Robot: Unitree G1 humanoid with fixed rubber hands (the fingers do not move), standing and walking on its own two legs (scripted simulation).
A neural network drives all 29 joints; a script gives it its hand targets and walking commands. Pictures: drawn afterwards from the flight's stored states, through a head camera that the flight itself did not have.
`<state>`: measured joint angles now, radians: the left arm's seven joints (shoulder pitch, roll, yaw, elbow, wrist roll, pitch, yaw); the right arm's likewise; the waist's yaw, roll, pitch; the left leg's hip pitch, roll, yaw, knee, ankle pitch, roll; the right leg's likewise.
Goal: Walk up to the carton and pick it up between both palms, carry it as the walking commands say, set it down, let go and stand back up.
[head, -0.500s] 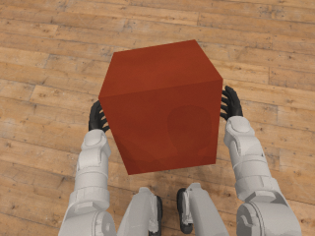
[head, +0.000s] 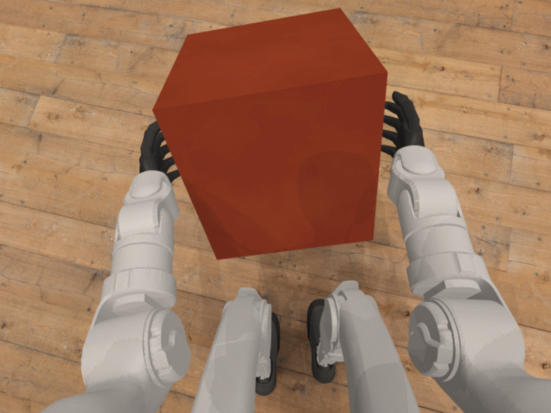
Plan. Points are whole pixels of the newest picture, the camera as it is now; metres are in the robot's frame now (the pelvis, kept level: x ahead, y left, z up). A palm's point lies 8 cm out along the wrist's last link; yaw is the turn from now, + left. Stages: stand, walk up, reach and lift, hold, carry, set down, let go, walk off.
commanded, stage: set down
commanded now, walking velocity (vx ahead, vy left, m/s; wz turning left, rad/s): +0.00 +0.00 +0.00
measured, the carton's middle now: (278, 134) +0.55 +0.02 -0.17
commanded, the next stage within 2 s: none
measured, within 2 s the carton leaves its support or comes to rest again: neither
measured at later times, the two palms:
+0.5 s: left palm (191, 178) +0.49 +0.18 -0.19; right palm (388, 164) +0.49 -0.17 -0.18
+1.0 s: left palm (197, 173) +0.52 +0.19 -0.24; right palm (377, 156) +0.53 -0.17 -0.25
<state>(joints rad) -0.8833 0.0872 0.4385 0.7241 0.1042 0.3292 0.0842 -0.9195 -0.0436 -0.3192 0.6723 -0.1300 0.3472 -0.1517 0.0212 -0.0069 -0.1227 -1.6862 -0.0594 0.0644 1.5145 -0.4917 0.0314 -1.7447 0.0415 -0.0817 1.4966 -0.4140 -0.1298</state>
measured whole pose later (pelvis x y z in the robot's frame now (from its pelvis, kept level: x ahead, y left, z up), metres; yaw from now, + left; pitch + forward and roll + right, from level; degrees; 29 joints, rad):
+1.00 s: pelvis -0.05 +0.02 -0.13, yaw +0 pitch +26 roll +3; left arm -1.46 0.26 0.36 0.82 0.01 0.35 0.14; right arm -1.53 -0.34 -0.24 0.90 0.00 0.34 -0.11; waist 0.00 0.00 0.52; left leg -1.90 -0.05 0.13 2.00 -0.55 0.08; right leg -1.97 0.01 -0.08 1.98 -0.46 -0.13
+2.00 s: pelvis +0.01 +0.02 -0.18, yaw +1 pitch +37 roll +2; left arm -1.41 0.19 0.58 0.65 0.07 0.25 -0.06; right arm -1.47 -0.27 -0.49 0.72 -0.07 0.23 0.11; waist -0.01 0.03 0.39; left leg -2.11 -0.06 0.14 2.19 -0.73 0.10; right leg -2.17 0.00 -0.11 2.17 -0.63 -0.13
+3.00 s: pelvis +0.00 +0.02 -0.21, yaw +1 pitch +32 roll +2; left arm -1.46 0.27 0.46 0.81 -0.03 0.19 -0.02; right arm -1.51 -0.36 -0.38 0.86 -0.02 0.20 0.08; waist -0.02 0.04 0.50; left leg -2.13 -0.06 0.15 2.28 -0.71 0.10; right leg -2.19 -0.02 -0.11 2.26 -0.62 -0.13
